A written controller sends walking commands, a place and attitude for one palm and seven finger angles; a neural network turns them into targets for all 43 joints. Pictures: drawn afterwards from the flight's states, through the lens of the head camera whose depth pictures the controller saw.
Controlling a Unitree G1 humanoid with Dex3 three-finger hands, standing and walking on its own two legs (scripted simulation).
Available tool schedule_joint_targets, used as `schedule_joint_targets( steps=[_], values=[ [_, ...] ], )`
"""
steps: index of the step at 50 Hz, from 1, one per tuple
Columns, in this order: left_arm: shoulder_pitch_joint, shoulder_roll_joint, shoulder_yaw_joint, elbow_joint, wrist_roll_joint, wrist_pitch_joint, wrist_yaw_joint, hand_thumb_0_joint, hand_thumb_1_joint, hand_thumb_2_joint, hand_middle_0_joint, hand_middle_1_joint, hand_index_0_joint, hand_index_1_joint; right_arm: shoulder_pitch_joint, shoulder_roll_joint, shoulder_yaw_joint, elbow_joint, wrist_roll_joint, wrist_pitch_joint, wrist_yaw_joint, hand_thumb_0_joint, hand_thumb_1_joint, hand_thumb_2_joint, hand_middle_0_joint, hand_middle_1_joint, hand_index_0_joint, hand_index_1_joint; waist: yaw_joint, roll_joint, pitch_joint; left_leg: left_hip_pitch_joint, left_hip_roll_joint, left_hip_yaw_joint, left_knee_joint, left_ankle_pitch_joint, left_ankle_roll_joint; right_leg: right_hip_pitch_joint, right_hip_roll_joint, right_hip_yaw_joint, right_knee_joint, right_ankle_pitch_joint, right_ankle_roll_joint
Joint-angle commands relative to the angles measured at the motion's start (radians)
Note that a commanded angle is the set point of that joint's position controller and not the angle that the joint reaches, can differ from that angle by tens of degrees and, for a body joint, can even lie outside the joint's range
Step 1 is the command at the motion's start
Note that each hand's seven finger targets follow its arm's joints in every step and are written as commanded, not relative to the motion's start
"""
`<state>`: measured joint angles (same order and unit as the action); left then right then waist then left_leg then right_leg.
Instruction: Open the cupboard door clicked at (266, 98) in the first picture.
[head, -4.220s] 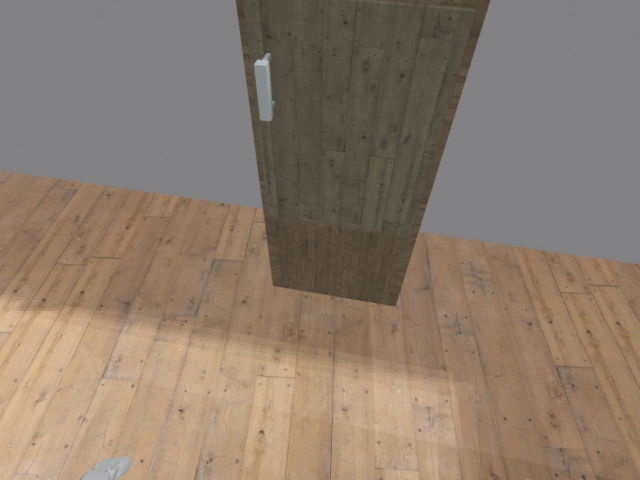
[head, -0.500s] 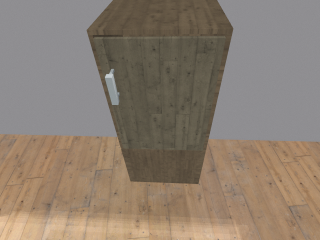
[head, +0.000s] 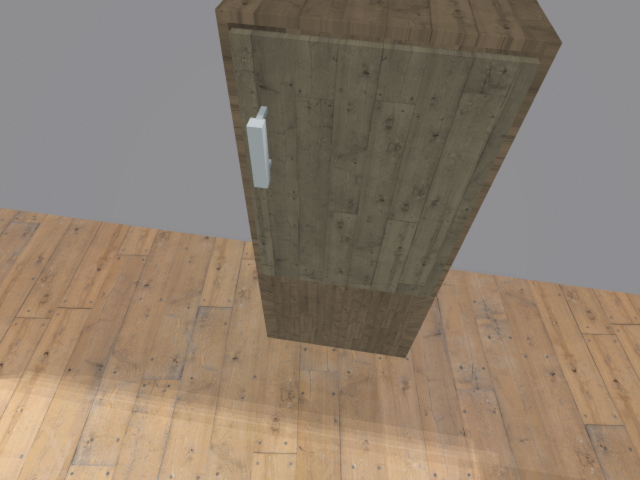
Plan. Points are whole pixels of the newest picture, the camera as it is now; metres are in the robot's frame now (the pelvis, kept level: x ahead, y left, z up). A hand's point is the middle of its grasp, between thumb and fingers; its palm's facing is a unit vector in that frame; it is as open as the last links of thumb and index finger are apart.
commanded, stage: come to a stop and stand still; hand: left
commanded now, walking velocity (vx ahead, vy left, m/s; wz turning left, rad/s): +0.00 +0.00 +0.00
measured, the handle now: (262, 147) +0.59 +0.17 +0.07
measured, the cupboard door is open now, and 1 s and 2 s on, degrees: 0 0 0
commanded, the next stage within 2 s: look again from close up in 0.70 s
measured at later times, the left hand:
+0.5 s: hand out of the picture +0.01 +0.16 -0.15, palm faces +0.05 -0.96 -0.27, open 7.4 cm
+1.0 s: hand out of the picture -0.08 +0.19 -0.18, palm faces +0.09 -0.98 -0.18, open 7.4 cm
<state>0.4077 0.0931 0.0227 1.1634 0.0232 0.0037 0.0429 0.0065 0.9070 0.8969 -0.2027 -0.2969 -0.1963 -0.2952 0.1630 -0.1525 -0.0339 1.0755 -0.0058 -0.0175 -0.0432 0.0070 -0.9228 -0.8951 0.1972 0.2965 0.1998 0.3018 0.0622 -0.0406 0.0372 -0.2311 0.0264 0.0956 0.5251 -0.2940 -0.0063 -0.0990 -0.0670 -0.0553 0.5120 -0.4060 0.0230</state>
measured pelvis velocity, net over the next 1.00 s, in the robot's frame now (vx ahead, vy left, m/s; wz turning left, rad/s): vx -0.04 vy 0.03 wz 0.01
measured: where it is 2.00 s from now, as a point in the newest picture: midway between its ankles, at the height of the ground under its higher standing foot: outside the picture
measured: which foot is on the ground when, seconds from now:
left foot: down 0.00-0.40, up 0.42-0.86, down 0.88-1.00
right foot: down 0.00-1.00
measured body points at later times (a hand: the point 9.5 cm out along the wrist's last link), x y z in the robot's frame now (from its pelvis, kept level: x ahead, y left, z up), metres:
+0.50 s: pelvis -0.04 -0.03 +0.01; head -0.04 -0.06 +0.46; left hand +0.00 +0.21 -0.13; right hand -0.05 -0.27 -0.16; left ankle -0.02 +0.12 -0.71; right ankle -0.06 -0.11 -0.73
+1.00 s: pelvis -0.04 +0.03 +0.00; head -0.04 +0.04 +0.45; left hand -0.08 +0.24 -0.16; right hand +0.04 -0.20 -0.15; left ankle -0.04 +0.12 -0.73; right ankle -0.06 -0.11 -0.73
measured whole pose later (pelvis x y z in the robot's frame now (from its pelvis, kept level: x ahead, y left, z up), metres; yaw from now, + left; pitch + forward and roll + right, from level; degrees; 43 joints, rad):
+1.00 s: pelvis -0.04 +0.03 +0.00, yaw +1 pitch -2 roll -1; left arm 0.37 0.13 0.01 1.10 0.03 -0.01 0.05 0.01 0.91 0.90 -0.20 -0.30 -0.20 -0.30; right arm 0.21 -0.17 -0.01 1.01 -0.01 -0.02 -0.03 0.01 -0.93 -0.90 0.20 0.30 0.20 0.30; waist 0.04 0.01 0.02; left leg -0.24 0.00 0.06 0.60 -0.33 0.04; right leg -0.18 -0.06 -0.07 0.54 -0.33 0.02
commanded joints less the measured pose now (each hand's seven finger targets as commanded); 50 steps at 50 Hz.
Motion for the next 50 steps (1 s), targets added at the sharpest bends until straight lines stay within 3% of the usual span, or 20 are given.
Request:
schedule_joint_targets(
  steps=[1,6,11,15,18,20,22,24,26,30,35,39,40,41,42,43,44,46,48,50],
  values=[
    [0.051,0.096,0.009,-0.021,-0.005,-0.006,0.003,0.000,0.900,0.900,-0.200,-0.300,-0.200,-0.300,0.098,-0.097,-0.003,0.008,0.001,0.003,-0.013,0.000,-0.900,-0.900,0.200,0.300,0.200,0.300,-0.052,0.129,0.013,0.151,0.125,-0.088,-0.058,0.669,0.054,-0.098,-0.043,0.030,-0.102,0.379,-0.022],
    [0.018,0.127,0.013,-0.042,-0.007,0.005,0.005,0.000,0.900,0.900,-0.200,-0.300,-0.200,-0.300,0.105,-0.117,-0.013,0.003,0.000,0.005,-0.022,0.000,-0.900,-0.900,0.200,0.300,0.200,0.300,-0.066,0.102,-0.055,0.216,0.143,-0.099,-0.062,0.849,0.052,-0.068,-0.036,0.002,-0.057,0.477,-0.011],
    [-0.056,0.136,0.032,-0.112,-0.004,0.026,-0.006,0.000,0.900,0.900,-0.200,-0.300,-0.200,-0.300,0.139,-0.163,-0.039,0.003,-0.008,0.012,-0.029,0.000,-0.900,-0.900,0.200,0.300,0.200,0.300,-0.081,0.174,-0.059,0.246,0.255,-0.208,-0.130,0.907,0.141,-0.198,0.010,0.006,0.123,0.038,-0.010],
    [-0.094,0.126,0.044,-0.147,-0.002,0.036,-0.020,0.000,0.900,0.900,-0.200,-0.300,-0.200,-0.300,0.093,-0.168,-0.044,-0.020,-0.023,0.014,-0.022,0.000,-0.900,-0.900,0.200,0.300,0.200,0.300,-0.064,0.181,-0.064,0.139,0.284,-0.239,-0.184,0.625,0.185,-0.200,0.002,0.042,0.196,-0.089,-0.022],
    [-0.017,0.130,0.043,-0.116,0.000,0.021,-0.026,0.000,0.900,0.900,-0.200,-0.300,-0.200,-0.300,0.027,-0.150,-0.035,-0.034,-0.019,0.021,-0.002,0.000,-0.900,-0.900,0.200,0.300,0.200,0.300,-0.011,0.127,-0.094,-0.044,0.176,-0.141,-0.134,0.197,0.089,0.030,0.010,0.015,-0.079,0.184,-0.020],
    [-0.062,0.242,0.041,-0.116,0.004,-0.004,-0.019,0.000,0.900,0.900,-0.200,-0.300,-0.200,-0.300,0.030,-0.050,-0.006,-0.046,-0.005,0.033,0.016,0.000,-0.900,-0.900,0.200,0.300,0.200,0.300,-0.030,-0.198,-0.025,-0.137,0.023,-0.041,0.006,-0.132,-0.008,-0.031,-0.211,0.272,-0.353,-0.050,-0.075],
    [-0.122,0.254,0.044,-0.147,-0.001,-0.008,-0.015,0.000,0.900,0.900,-0.200,-0.300,-0.200,-0.300,0.007,-0.099,-0.015,-0.042,-0.022,0.045,0.028,0.000,-0.900,-0.900,0.200,0.300,0.200,0.300,-0.015,-0.208,0.125,-0.169,0.047,-0.075,0.125,-0.147,-0.004,-0.196,-0.239,0.353,-0.444,-0.271,-0.132],
    [-0.113,0.221,0.037,-0.131,-0.002,-0.014,-0.013,0.000,0.900,0.900,-0.200,-0.300,-0.200,-0.300,0.059,-0.090,-0.008,-0.008,-0.024,0.037,0.027,0.000,-0.900,-0.900,0.200,0.300,0.200,0.300,-0.032,-0.100,0.174,-0.212,0.049,-0.080,0.192,-0.093,-0.002,-0.140,-0.233,0.322,-0.406,-0.091,-0.159],
    [-0.093,0.213,0.034,-0.130,-0.005,-0.027,-0.017,0.000,0.900,0.900,-0.200,-0.300,-0.200,-0.300,0.111,-0.085,-0.007,0.015,-0.021,0.029,0.029,0.000,-0.900,-0.900,0.200,0.300,0.200,0.300,-0.041,-0.025,0.110,-0.224,0.042,-0.078,0.239,-0.071,-0.010,-0.039,-0.211,0.241,-0.338,0.146,-0.166],
    [-0.050,0.200,0.032,-0.114,-0.007,-0.033,-0.012,0.000,0.900,0.900,-0.200,-0.300,-0.200,-0.300,0.121,-0.087,-0.007,0.012,-0.013,0.034,0.026,0.000,-0.900,-0.900,0.200,0.300,0.200,0.300,-0.033,-0.036,0.056,-0.226,0.041,-0.078,0.292,-0.054,-0.031,0.026,-0.224,0.175,-0.276,0.464,-0.173],
    [-0.020,0.191,0.034,-0.088,0.000,-0.029,-0.002,0.000,0.900,0.900,-0.200,-0.300,-0.200,-0.300,0.094,-0.077,-0.006,-0.014,-0.004,0.037,0.022,0.000,-0.900,-0.900,0.200,0.300,0.200,0.300,-0.027,-0.099,0.020,-0.171,0.039,-0.068,0.203,-0.087,-0.035,0.027,-0.237,0.175,-0.221,0.619,-0.195],
    [-0.062,0.171,0.028,-0.072,-0.003,-0.023,-0.003,0.000,0.900,0.900,-0.200,-0.300,-0.200,-0.300,0.153,-0.047,0.001,0.015,-0.001,0.025,0.018,0.000,-0.900,-0.900,0.200,0.300,0.200,0.300,-0.066,-0.114,0.018,0.066,0.023,-0.036,-0.049,0.088,-0.027,-0.124,-0.169,0.115,-0.177,0.428,-0.131],
    [0.067,0.156,0.005,-0.055,-0.002,-0.055,0.037,0.000,0.900,0.900,-0.200,-0.300,-0.200,-0.300,0.039,-0.078,0.013,-0.073,-0.012,0.004,0.025,0.000,-0.900,-0.900,0.200,0.300,0.200,0.300,-0.026,-0.053,0.054,-0.025,0.008,-0.054,0.123,0.042,-0.025,-0.082,-0.142,0.215,-0.113,0.980,-0.080],
    [0.018,0.211,0.011,-0.101,0.001,-0.068,0.029,0.000,0.900,0.900,-0.200,-0.300,-0.200,-0.300,0.104,-0.057,0.010,-0.098,-0.004,0.009,0.030,0.000,-0.900,-0.900,0.200,0.300,0.200,0.300,-0.081,-0.076,-0.043,-0.081,0.010,-0.062,0.112,-0.065,0.011,0.006,-0.172,0.166,-0.096,0.919,-0.098],
    [0.011,0.193,0.016,-0.107,0.001,-0.069,0.023,0.000,0.900,0.900,-0.200,-0.300,-0.200,-0.300,0.110,-0.058,0.011,-0.095,-0.003,0.012,0.027,0.000,-0.900,-0.900,0.200,0.300,0.200,0.300,-0.065,-0.041,-0.069,-0.051,0.012,-0.050,0.081,-0.069,0.015,-0.008,-0.176,0.171,-0.101,0.790,-0.111],
    [-0.006,0.201,0.015,-0.110,0.002,-0.068,0.023,0.000,0.900,0.900,-0.200,-0.300,-0.200,-0.300,0.128,-0.059,0.012,-0.090,0.001,0.010,0.029,0.000,-0.900,-0.900,0.200,0.300,0.200,0.300,-0.087,-0.082,-0.075,-0.024,0.019,-0.058,0.024,-0.029,0.008,-0.021,-0.166,0.152,-0.096,0.713,-0.119],
    [-0.022,0.184,0.014,-0.121,0.001,-0.063,0.022,0.000,0.900,0.900,-0.200,-0.300,-0.200,-0.300,0.160,-0.079,0.012,-0.076,-0.003,0.004,0.028,0.000,-0.900,-0.900,0.200,0.300,0.200,0.300,-0.092,0.041,-0.068,0.031,0.039,-0.074,-0.043,0.058,0.018,-0.059,-0.120,0.099,-0.048,0.585,-0.104],
    [0.018,0.129,0.008,-0.119,-0.001,-0.049,0.022,0.000,0.900,0.900,-0.200,-0.300,-0.200,-0.300,0.187,-0.109,0.010,-0.068,-0.011,-0.010,0.022,0.000,-0.900,-0.900,0.200,0.300,0.200,0.300,-0.068,0.128,-0.069,0.033,0.123,-0.134,-0.025,0.412,0.051,-0.082,-0.035,0.032,0.009,0.372,-0.072],
    [0.007,0.134,-0.002,-0.117,0.001,-0.025,0.016,0.000,0.900,0.900,-0.200,-0.300,-0.200,-0.300,0.136,-0.124,0.014,-0.086,-0.005,-0.008,0.016,0.000,-0.900,-0.900,0.200,0.300,0.200,0.300,-0.051,0.207,-0.013,0.002,0.130,-0.176,-0.086,0.409,0.080,-0.100,0.002,0.002,0.006,0.131,-0.049],
    [0.004,0.129,-0.006,-0.121,0.002,-0.018,0.009,0.000,0.900,0.900,-0.200,-0.300,-0.200,-0.300,0.118,-0.123,0.016,-0.105,-0.006,-0.008,0.012,0.000,-0.900,-0.900,0.200,0.300,0.200,0.300,-0.042,0.134,0.043,-0.056,0.117,-0.185,-0.116,0.307,0.088,-0.107,0.005,0.006,-0.016,0.112,-0.045]
  ],
)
